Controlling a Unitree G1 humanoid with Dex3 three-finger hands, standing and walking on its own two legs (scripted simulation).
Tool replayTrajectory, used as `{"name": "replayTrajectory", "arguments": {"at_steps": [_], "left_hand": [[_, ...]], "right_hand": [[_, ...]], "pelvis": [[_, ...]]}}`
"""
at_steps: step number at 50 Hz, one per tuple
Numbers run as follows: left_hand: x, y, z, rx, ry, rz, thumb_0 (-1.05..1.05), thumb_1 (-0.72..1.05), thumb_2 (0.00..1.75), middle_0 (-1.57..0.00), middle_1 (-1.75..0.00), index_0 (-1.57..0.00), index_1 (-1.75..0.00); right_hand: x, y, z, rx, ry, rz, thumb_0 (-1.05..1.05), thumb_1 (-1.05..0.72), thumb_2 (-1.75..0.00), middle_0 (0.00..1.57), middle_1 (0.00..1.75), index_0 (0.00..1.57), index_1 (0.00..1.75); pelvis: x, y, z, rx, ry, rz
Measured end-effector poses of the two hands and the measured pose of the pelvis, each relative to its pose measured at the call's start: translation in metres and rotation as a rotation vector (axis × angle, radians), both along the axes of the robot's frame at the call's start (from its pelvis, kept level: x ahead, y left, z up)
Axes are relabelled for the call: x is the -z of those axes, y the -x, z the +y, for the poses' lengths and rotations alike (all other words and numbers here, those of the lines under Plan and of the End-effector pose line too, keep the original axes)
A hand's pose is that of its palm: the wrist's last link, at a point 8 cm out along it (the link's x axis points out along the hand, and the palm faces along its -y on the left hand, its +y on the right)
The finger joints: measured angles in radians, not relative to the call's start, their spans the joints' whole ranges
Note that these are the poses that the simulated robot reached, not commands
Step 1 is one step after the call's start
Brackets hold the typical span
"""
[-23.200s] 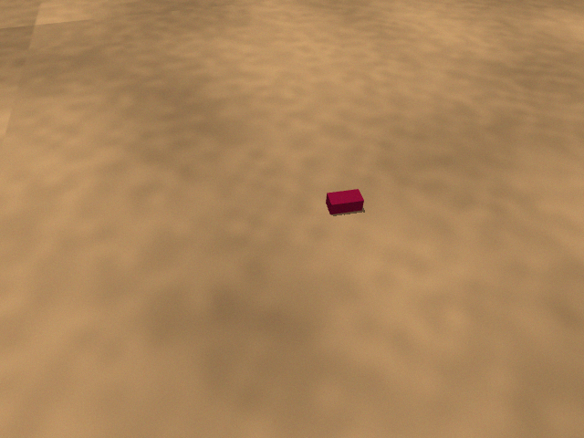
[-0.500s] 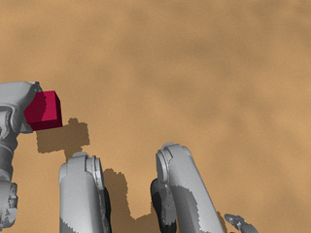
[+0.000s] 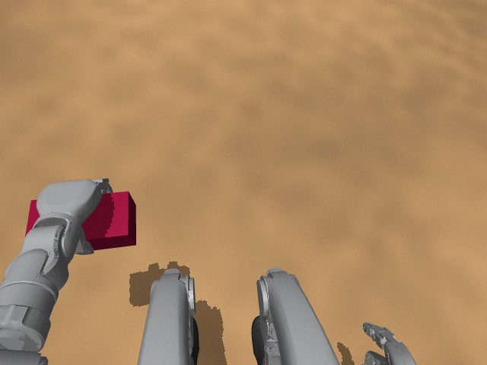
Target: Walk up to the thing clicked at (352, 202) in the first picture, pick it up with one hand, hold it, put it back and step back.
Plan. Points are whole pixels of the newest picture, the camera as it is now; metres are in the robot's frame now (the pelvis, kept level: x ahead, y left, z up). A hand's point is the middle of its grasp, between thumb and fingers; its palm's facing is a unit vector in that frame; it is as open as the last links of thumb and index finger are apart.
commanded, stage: lift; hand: left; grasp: from above
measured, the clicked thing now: (86, 223) +0.39 +0.28 -0.13
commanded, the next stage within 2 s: hold in 0.86 s
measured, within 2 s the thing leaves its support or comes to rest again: neither
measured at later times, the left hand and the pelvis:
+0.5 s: hand (46, 200) +0.35 +0.25 +0.06, palm faces -0.48 -0.09 -0.87, open 11.3 cm; pelvis +0.04 +0.00 +0.16, yaw +3 degrees
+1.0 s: hand (33, 154) +0.38 +0.24 +0.13, palm faces -0.47 -0.11 -0.88, open 11.3 cm; pelvis +0.09 +0.00 +0.22, yaw +3 degrees
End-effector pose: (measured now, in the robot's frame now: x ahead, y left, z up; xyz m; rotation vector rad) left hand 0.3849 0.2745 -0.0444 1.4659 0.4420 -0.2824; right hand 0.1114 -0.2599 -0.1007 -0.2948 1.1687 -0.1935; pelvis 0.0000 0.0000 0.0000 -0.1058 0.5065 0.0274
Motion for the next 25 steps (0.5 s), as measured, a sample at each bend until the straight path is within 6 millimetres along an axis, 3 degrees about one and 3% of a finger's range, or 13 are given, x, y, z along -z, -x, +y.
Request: {"name": "replayTrajectory", "arguments": {"at_steps": [12,25], "left_hand": [[-0.100,0.030,-0.009,0.008,0.019,0.029,-0.01,-0.25,0.71,-0.57,-0.75,-0.61,-0.69],[-0.164,0.024,-0.019,-0.004,-0.007,0.037,0.00,-0.23,0.70,-0.55,-0.77,-0.59,-0.70]], "right_hand": [[-0.092,-0.009,0.006,0.040,-0.009,-0.076,0.00,-0.90,-0.90,0.21,0.30,0.20,0.30],[-0.151,-0.021,0.002,0.055,-0.025,-0.098,0.00,-0.90,-0.90,0.20,0.30,0.20,0.30]], "pelvis": [[-0.093,-0.018,0.002,-0.021,-0.031,-0.124],[-0.157,-0.043,0.002,-0.022,-0.060,-0.215]]}}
